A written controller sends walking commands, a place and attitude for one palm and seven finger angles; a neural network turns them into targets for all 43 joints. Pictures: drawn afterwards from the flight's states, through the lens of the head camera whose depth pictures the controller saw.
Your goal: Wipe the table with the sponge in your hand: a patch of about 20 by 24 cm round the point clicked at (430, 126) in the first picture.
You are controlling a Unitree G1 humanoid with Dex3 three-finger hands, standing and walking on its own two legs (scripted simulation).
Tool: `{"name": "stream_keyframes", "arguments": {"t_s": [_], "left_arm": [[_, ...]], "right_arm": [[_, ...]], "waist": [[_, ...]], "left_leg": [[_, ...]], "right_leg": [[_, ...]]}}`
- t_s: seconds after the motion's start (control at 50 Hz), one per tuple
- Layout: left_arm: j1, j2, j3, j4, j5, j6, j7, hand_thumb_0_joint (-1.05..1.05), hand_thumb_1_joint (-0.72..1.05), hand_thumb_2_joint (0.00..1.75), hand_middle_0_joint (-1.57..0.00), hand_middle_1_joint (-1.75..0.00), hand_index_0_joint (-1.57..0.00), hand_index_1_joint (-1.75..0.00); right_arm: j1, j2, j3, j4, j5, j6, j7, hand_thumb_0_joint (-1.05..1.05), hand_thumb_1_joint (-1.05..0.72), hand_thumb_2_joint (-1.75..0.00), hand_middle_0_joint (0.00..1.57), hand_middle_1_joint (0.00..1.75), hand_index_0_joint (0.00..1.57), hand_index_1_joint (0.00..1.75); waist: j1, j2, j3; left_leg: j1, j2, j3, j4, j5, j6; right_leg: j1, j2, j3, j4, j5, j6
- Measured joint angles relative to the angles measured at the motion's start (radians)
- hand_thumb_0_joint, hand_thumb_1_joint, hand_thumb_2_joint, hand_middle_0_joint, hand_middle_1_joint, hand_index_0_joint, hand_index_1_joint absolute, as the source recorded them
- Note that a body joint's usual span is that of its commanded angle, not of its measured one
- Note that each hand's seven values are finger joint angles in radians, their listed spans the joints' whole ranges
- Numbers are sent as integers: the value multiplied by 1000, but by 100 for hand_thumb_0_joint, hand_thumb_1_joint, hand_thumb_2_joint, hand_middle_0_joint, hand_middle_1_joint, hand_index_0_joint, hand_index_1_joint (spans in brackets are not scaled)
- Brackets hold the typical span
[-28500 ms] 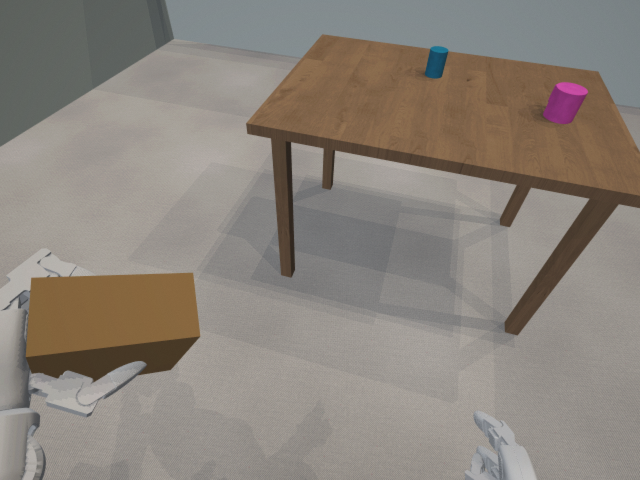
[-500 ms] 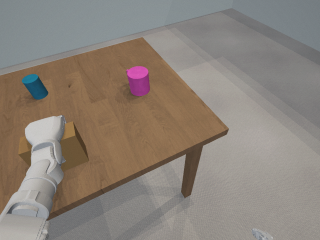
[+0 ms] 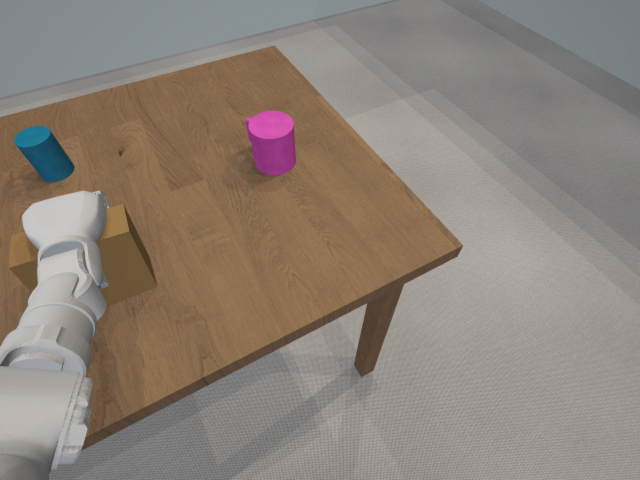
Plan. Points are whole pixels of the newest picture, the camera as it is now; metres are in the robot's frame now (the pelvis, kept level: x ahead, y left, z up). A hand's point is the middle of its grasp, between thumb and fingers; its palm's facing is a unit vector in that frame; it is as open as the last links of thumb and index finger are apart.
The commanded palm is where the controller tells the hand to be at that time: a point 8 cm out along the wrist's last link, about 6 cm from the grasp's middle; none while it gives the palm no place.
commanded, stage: wipe forward along the middle lane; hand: left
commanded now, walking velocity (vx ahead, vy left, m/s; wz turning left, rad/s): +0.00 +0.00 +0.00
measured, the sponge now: (97, 272) +0.39 +0.34 -0.01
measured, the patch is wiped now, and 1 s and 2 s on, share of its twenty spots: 1.00 1.00 1.00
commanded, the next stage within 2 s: slide back across to the first lane in 0.32 s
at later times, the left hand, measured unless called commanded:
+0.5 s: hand (78, 221) +0.45 +0.37 +0.04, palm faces -0.12 +0.00 -0.99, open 10.1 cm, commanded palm +0.42 +0.35 +0.08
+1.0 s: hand (28, 239) +0.41 +0.42 +0.04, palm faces -0.13 -0.03 -0.99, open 10.2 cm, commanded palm +0.39 +0.40 +0.09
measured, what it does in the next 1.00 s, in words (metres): shifts its weight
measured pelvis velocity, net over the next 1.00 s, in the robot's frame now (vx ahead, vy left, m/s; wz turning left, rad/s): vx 0.03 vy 0.04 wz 0.01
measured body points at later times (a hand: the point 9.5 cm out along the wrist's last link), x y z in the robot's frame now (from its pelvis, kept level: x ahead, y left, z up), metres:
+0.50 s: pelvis +0.01 +0.02 +0.00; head +0.09 +0.04 +0.44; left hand +0.45 +0.36 +0.09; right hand +0.07 -0.25 -0.13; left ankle +0.00 +0.08 -0.72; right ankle +0.01 -0.09 -0.72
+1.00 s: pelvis +0.03 +0.04 +0.00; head +0.10 +0.05 +0.45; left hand +0.41 +0.42 +0.10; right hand +0.13 -0.23 -0.12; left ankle +0.00 +0.08 -0.72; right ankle +0.01 -0.09 -0.72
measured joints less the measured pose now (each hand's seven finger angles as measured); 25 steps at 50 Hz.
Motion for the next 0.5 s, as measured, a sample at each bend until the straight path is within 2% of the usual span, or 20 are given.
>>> {"name": "stream_keyframes", "arguments": {"t_s": [0.32, 0.5], "left_arm": [[-98, 26, -3, 79, 19, 4, -3, 1, -52, 106, -74, -134, -74, -134], [-144, 55, 19, 113, 29, -4, -12, 1, -52, 106, -74, -134, -74, -134]], "right_arm": [[24, 3, 1, 12, -9, -1, 18, 1, -90, -90, 21, 30, 21, 30], [35, 6, 2, 12, -17, -2, 24, 1, -90, -90, 21, 30, 21, 30]], "waist": [[-19, -3, -6], [-30, -5, -9]], "left_leg": [[-40, -10, 7, 18, -15, 22], [-64, -10, 13, 30, -24, 31]], "right_leg": [[-32, -9, 6, 3, -8, 22], [-53, -9, 12, 6, -12, 31]]}}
